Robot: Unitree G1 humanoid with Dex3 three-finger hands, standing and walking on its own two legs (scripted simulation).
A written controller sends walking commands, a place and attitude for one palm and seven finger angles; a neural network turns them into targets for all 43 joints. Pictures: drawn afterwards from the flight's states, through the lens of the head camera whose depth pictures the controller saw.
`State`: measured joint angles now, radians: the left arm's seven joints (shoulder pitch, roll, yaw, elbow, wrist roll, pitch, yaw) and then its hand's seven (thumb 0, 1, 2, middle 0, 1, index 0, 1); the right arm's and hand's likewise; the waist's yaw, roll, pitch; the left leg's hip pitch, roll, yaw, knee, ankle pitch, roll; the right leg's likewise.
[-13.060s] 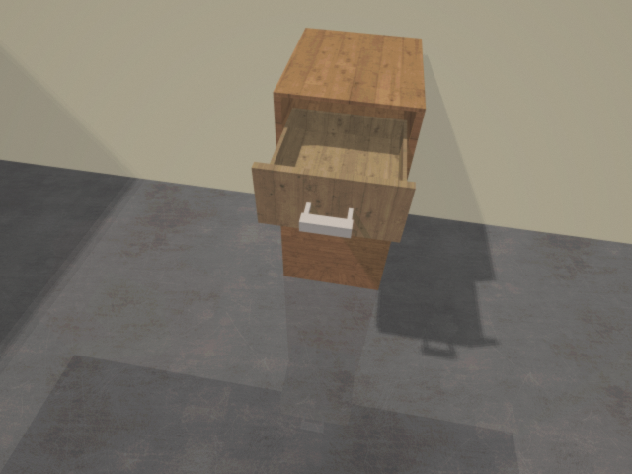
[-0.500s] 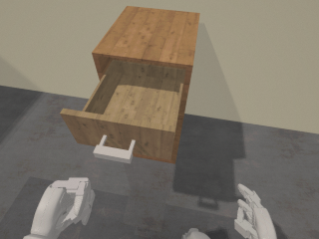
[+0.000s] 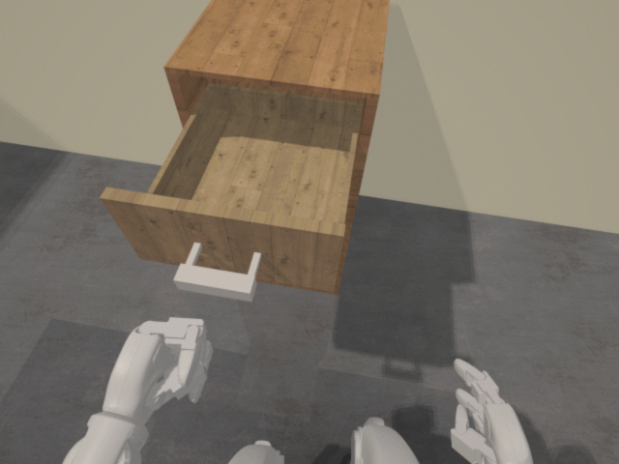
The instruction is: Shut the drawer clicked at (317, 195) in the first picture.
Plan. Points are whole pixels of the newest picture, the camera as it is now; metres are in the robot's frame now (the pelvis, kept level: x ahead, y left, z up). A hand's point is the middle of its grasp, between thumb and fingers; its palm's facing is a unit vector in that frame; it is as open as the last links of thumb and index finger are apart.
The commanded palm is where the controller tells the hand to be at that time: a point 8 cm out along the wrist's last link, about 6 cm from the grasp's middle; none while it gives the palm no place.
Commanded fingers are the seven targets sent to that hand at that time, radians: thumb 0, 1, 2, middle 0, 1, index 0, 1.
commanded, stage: bring the fist close to the handle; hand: left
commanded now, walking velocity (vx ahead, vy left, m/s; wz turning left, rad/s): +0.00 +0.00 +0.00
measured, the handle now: (221, 268) +0.38 +0.14 -0.01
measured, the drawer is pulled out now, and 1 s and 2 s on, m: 0.29 0.29 0.23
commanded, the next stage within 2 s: push the drawer shut in 0.98 s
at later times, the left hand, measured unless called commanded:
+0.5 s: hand (215, 350) +0.26 +0.13 +0.00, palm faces -0.16 -0.99 -0.05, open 3.3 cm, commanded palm +0.25 +0.18 +0.00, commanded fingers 0.00 0.90 0.90 -1.40 -1.60 -1.40 -1.60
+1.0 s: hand (224, 345) +0.27 +0.12 -0.01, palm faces -0.19 -0.98 -0.03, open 3.3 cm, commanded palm +0.26 +0.18 +0.00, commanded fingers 0.00 0.90 0.90 -1.40 -1.60 -1.40 -1.60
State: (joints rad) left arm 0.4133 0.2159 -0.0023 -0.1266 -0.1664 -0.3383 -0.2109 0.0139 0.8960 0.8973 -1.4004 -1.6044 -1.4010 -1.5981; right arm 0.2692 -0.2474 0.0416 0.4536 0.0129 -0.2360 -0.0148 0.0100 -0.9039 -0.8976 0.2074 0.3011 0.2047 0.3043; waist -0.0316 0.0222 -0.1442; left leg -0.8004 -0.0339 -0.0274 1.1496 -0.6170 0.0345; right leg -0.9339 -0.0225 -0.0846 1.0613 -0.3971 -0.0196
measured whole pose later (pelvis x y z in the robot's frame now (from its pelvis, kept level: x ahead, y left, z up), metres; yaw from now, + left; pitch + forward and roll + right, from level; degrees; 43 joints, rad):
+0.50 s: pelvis -0.01 -0.01 -0.03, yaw +0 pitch +21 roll -2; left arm 0.22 0.23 0.04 0.03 -0.18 -0.39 -0.21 0.02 0.90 0.90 -1.40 -1.60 -1.40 -1.60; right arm 0.21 -0.25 0.04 0.46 0.01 -0.18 0.00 0.01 -0.91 -0.90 0.21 0.30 0.20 0.30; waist -0.03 0.01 -0.17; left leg -1.01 -0.03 -0.03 1.30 -0.66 0.02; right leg -1.15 -0.03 -0.09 1.21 -0.43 -0.03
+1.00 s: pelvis -0.01 -0.01 -0.04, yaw +0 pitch +22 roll -2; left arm 0.14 0.23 0.02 0.10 -0.17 -0.36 -0.21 0.01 0.90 0.90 -1.40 -1.60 -1.40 -1.60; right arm 0.23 -0.26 0.04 0.46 0.01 -0.12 0.00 0.01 -0.91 -0.90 0.21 0.30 0.20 0.30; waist -0.05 0.02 -0.18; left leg -1.05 -0.04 -0.03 1.32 -0.66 0.03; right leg -1.18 -0.03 -0.09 1.22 -0.43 -0.03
